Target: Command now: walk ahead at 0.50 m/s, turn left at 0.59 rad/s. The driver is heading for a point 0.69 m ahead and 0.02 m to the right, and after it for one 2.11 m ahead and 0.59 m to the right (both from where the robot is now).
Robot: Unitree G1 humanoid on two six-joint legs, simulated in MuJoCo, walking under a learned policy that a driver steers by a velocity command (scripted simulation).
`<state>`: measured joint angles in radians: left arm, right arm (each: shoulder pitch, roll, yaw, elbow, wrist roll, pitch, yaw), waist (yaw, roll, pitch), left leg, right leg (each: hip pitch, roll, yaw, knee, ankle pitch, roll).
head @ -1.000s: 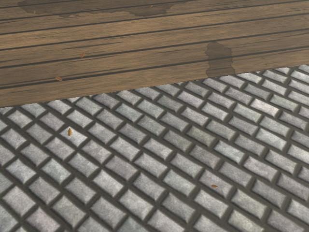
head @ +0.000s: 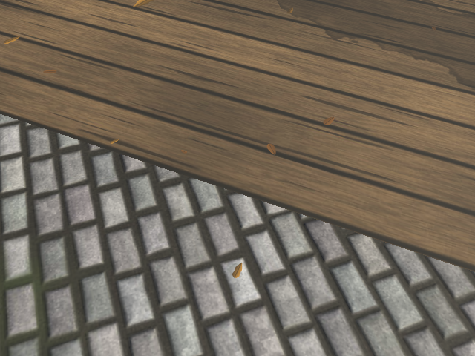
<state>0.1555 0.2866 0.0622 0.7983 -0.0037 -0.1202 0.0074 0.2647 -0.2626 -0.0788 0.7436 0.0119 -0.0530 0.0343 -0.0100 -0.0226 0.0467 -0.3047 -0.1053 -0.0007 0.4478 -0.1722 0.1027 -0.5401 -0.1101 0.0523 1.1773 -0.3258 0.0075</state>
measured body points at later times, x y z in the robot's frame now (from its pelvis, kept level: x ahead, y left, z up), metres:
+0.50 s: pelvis +0.28 -0.05 +0.00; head +0.30 -0.05 +0.45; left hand +0.35 +0.23 -0.10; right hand +0.42 -0.30 -0.12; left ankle +0.20 +0.08 -0.65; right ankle +0.33 -0.13 -0.74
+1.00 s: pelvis +0.53 +0.05 +0.00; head +0.55 +0.07 +0.45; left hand +0.52 +0.33 -0.14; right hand +0.73 -0.17 -0.09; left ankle +0.57 +0.16 -0.74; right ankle +0.45 -0.11 -0.65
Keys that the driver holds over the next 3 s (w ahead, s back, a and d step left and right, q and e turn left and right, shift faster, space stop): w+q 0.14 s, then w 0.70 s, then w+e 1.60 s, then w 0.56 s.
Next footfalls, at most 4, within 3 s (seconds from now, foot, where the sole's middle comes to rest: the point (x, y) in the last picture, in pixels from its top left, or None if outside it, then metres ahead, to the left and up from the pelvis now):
0.34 right None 0.37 -0.12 -0.77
0.88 left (182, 301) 0.61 0.16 -0.77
1.40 right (254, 225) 0.86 -0.05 -0.77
2.02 left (208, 156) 1.27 0.11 -0.89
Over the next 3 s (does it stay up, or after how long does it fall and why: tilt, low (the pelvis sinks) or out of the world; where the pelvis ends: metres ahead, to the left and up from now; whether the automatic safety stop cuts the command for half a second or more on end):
stays up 1.54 -0.20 -0.12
